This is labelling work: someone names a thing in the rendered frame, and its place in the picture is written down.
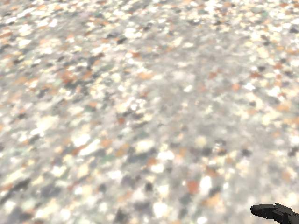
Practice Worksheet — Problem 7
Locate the right robot hand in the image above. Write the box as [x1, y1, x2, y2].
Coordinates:
[250, 203, 299, 224]

